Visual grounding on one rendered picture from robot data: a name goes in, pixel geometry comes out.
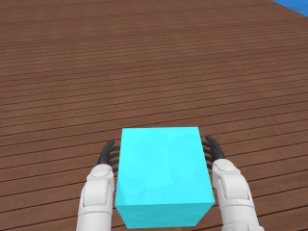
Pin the left robot hand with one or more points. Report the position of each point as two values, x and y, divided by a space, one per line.
105 155

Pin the right robot hand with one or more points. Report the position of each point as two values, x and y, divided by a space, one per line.
215 151

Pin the carton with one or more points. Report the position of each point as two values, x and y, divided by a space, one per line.
162 179

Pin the left robot forearm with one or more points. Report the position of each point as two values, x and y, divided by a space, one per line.
96 200

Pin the right robot forearm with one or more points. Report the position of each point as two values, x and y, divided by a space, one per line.
234 198

